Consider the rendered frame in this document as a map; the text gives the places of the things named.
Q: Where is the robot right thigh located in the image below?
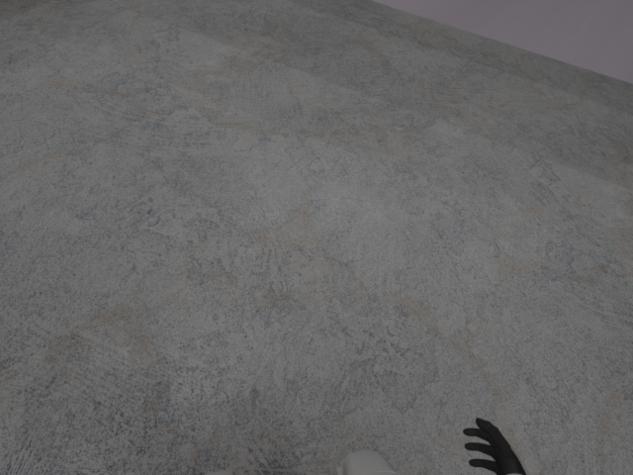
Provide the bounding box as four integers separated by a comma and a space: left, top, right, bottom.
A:
335, 450, 400, 475

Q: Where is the right robot hand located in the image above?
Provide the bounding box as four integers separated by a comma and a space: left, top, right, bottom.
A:
463, 418, 526, 475

